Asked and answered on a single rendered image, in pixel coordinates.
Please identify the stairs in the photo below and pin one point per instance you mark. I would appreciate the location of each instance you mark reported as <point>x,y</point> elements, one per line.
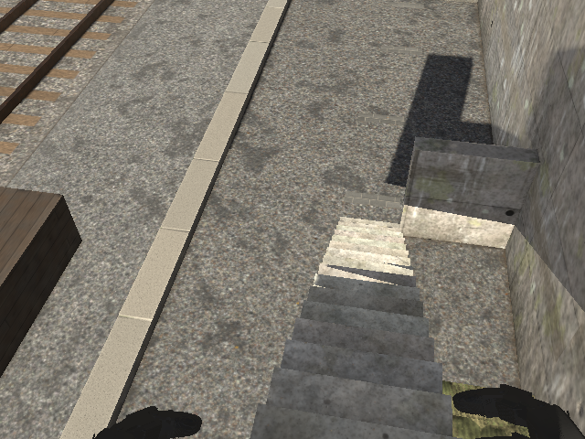
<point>360,364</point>

